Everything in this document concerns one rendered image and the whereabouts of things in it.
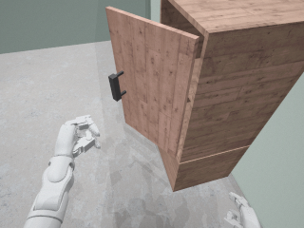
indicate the cupboard door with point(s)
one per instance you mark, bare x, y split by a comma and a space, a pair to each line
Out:
157, 63

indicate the left robot hand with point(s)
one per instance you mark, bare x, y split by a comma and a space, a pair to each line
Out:
68, 137

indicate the right robot hand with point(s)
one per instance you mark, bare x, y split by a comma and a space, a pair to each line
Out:
245, 218

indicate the robot left forearm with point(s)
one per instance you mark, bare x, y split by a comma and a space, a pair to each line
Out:
49, 207

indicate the handle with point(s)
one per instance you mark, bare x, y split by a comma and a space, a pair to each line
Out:
115, 86

